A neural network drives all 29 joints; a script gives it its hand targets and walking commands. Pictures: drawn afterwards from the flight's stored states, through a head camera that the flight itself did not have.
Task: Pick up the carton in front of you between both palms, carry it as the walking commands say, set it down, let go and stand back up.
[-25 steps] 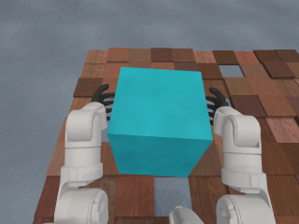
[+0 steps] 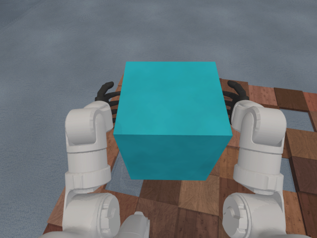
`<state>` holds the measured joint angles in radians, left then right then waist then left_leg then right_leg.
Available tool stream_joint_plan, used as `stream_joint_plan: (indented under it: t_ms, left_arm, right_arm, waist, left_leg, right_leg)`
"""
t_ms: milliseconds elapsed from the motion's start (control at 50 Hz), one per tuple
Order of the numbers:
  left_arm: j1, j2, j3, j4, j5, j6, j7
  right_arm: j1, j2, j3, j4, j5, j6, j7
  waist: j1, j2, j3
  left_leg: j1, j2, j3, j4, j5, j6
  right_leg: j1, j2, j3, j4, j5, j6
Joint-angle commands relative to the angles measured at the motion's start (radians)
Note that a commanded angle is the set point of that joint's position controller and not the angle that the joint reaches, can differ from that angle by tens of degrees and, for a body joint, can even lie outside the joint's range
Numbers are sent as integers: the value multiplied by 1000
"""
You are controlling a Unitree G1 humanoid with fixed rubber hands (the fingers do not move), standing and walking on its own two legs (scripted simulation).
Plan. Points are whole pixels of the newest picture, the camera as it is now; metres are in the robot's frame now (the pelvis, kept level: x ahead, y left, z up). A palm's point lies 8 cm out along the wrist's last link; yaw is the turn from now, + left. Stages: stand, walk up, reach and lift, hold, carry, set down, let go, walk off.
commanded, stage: carry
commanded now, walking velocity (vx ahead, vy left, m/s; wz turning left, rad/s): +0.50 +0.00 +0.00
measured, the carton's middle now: (169, 126) +0.37 +0.03 +0.06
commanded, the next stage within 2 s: none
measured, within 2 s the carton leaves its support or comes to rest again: neither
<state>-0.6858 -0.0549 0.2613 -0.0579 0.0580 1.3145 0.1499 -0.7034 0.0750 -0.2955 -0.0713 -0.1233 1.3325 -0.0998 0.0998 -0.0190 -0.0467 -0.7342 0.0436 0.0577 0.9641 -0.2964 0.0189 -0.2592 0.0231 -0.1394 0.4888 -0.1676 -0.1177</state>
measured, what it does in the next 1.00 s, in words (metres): walks ahead: left foot 0.03 m higher, then right foot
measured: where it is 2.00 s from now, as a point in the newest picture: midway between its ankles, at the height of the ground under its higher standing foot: (184, 98)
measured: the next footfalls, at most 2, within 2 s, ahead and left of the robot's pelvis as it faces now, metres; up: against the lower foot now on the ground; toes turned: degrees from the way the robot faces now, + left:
left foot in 0.08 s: +0.24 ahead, +0.12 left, +0.03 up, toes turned +5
right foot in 0.48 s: +0.45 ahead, -0.14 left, +0.01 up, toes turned -8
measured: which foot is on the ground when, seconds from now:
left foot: up 0.00-0.06, down 0.08-0.48, up 0.50-0.92, down 0.94-1.00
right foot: down 0.00-0.10, up 0.12-0.46, down 0.48-1.00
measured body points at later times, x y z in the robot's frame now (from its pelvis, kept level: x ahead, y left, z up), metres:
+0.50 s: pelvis +0.32 -0.04 +0.00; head +0.31 -0.04 +0.45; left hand +0.67 +0.09 +0.14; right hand +0.66 -0.21 +0.14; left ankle +0.20 +0.11 -0.70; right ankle +0.42 -0.13 -0.73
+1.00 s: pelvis +0.63 -0.04 -0.02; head +0.64 -0.03 +0.43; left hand +1.01 +0.10 +0.13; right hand +1.01 -0.20 +0.14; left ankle +0.70 +0.03 -0.76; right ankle +0.42 -0.13 -0.70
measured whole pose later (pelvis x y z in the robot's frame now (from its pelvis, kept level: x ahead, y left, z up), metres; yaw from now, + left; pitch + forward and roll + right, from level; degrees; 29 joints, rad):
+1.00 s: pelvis +0.63 -0.04 -0.02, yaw -3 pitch +5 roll -1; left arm -0.77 0.00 0.25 0.09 0.05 1.32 0.13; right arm -0.79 0.01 -0.27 0.10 -0.09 1.32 -0.12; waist 0.02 0.00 -0.09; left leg -0.42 0.02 0.16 0.46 -0.05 0.09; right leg -0.10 -0.01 -0.11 0.74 -0.52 -0.02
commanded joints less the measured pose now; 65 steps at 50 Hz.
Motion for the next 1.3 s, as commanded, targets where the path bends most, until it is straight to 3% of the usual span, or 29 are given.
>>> stream_joint_plan:
  t_ms: [0,40,60,80,100,120,160,180,320,380,440,460,480,500,520,580,720,780,880,940,960,980,1000,1020,1060,1120,1200,1260,1280]
  left_arm:
    - [-664,-1080,-708,-86,-467,2,-302]
    - [-577,-1092,-723,-68,-455,-9,-314]
    - [-551,-1097,-735,-68,-451,-17,-319]
    - [-534,-1093,-746,-71,-445,-25,-324]
    - [-533,-1116,-761,-83,-453,-24,-333]
    - [-494,-1110,-771,-75,-438,-33,-336]
    - [-462,-1111,-773,-128,-423,-60,-329]
    - [-442,-1103,-771,-150,-404,-77,-320]
    - [-293,-950,-799,-190,-293,-145,-250]
    - [-344,-869,-789,-171,-305,-133,-243]
    - [-392,-810,-738,-60,-324,-109,-246]
    - [-409,-791,-716,-13,-329,-103,-247]
    - [-428,-766,-683,30,-332,-95,-247]
    - [-489,-732,-649,60,-329,-94,-244]
    - [-561,-767,-653,46,-361,-94,-245]
    - [-777,-893,-680,-20,-466,-88,-256]
    - [-862,-950,-631,-52,-506,-34,-247]
    - [-832,-946,-620,-12,-485,-14,-252]
    - [-801,-967,-613,53,-444,-12,-257]
    - [-809,-997,-625,67,-435,-14,-261]
    - [-849,-1008,-636,55,-438,-14,-262]
    - [-828,-1024,-644,73,-431,-15,-262]
    - [-826,-1043,-643,105,-441,-13,-258]
    - [-788,-1043,-626,114,-426,-18,-253]
    - [-807,-1077,-632,69,-414,-38,-242]
    - [-741,-1091,-642,39,-379,-75,-218]
    - [-664,-1075,-691,16,-343,-125,-200]
    - [-635,-1039,-724,-3,-341,-149,-199]
    - [-615,-1029,-732,-4,-340,-152,-200]
  right_arm:
    - [-485,949,635,11,280,-31,169]
    - [-415,974,671,10,280,-44,182]
    - [-375,989,689,10,290,-53,189]
    - [-348,989,706,-2,298,-64,197]
    - [-349,977,719,-6,299,-84,196]
    - [-321,1006,746,-28,321,-90,198]
    - [-366,1073,828,-138,392,-113,210]
    - [-416,1089,866,-196,427,-126,215]
    - [-382,996,957,-219,539,-155,262]
    - [-394,909,918,-154,529,-149,255]
    - [-440,854,855,-35,498,-133,234]
    - [-447,837,824,13,485,-126,226]
    - [-474,821,791,46,482,-118,219]
    - [-541,852,778,74,498,-108,212]
    - [-599,864,759,72,503,-104,204]
    - [-734,930,728,59,523,-94,177]
    - [-760,918,643,31,455,-52,117]
    - [-733,908,631,68,428,-35,121]
    - [-734,931,625,116,415,-17,157]
    - [-709,943,612,149,411,-19,181]
    - [-729,945,613,152,411,-25,188]
    - [-701,971,606,171,429,-26,196]
    - [-679,946,600,189,428,-31,198]
    - [-675,967,606,182,436,-41,201]
    - [-750,1044,645,74,484,-61,213]
    - [-826,1114,718,-36,555,-88,228]
    - [-764,1106,774,-45,569,-133,242]
    - [-703,1068,794,-31,555,-160,244]
    - [-681,1052,795,-27,549,-163,243]
  waist:
    - [-25,-100,-379]
    - [-67,-91,-394]
    - [-128,-112,-457]
    - [-173,-23,-544]
    - [-195,312,-624]
    - [-181,252,-633]
    - [-174,55,-529]
    - [-154,39,-494]
    - [-138,160,-407]
    - [-156,178,-351]
    - [-107,108,-354]
    - [-78,38,-407]
    - [-63,-159,-410]
    - [-31,-339,-425]
    - [-42,-281,-404]
    - [-49,-93,-387]
    - [-47,-72,-394]
    - [-42,-112,-391]
    - [-11,-97,-326]
    - [-129,-79,-409]
    - [-162,48,-490]
    - [-164,159,-480]
    - [-158,327,-561]
    - [-190,327,-635]
    - [-184,127,-539]
    - [-152,99,-487]
    - [-166,148,-436]
    - [-159,143,-361]
    - [-147,170,-364]
  left_leg:
    - [66,-61,98,-262,137,-8]
    - [373,-131,199,-465,270,12]
    - [632,-101,162,-479,360,62]
    - [913,93,-119,-504,472,149]
    - [1163,334,-545,-512,815,338]
    - [1163,352,-570,-501,696,356]
    - [1049,308,-479,-531,482,260]
    - [975,296,-441,-558,414,224]
    - [715,184,-114,-610,352,140]
    - [667,167,-66,-590,290,107]
    - [571,120,24,-370,259,59]
    - [473,85,71,-187,173,33]
    - [313,22,93,60,-92,-1]
    - [12,-86,24,247,-277,-25]
    - [-76,-30,-45,348,-282,0]
    - [-97,30,-61,356,-142,29]
    - [-99,41,-20,5,30,-13]
    - [-21,-2,36,-145,175,9]
    - [83,-28,82,-472,410,48]
    - [521,-87,173,-586,455,67]
    - [836,16,73,-545,535,89]
    - [1025,170,-109,-431,928,73]
    - [1314,322,-348,-322,1292,220]
    - [1342,351,-465,-399,1040,298]
    - [1160,302,-429,-504,597,260]
    - [1000,266,-316,-534,498,205]
    - [966,201,-194,-524,594,197]
    - [786,137,-62,-571,703,164]
    - [730,126,-3,-552,866,141]
  right_leg:
    - [359,-211,195,-95,678,-49]
    - [244,-157,70,13,837,18]
    - [108,-136,24,133,827,60]
    - [-119,-90,13,362,450,104]
    - [-440,67,60,717,-242,146]
    - [-540,-2,200,895,-339,115]
    - [-609,-69,219,803,-274,94]
    - [-578,-95,220,713,-228,95]
    - [-270,-66,84,181,21,125]
    - [-183,-41,38,32,111,111]
    - [67,-15,-37,-41,95,78]
    - [233,-72,18,-6,30,71]
    - [311,-285,342,-29,82,67]
    - [483,-408,703,-132,1,-70]
    - [464,-420,723,-135,-90,-108]
    - [335,-330,515,-105,9,-86]
    - [368,-282,309,-136,294,-94]
    - [401,-237,207,-81,522,-59]
    - [481,-202,143,-38,578,-15]
    - [358,-156,45,263,782,51]
    - [124,-128,34,495,558,93]
    - [-132,-64,47,612,-102,97]
    - [-456,29,111,889,-412,122]
    - [-573,27,138,1023,-418,107]
    - [-650,-35,157,1022,-313,91]
    - [-639,-65,118,984,-287,85]
    - [-750,-68,38,902,-255,68]
    - [-534,-49,-12,494,-132,54]
    - [-393,0,-76,395,-102,38]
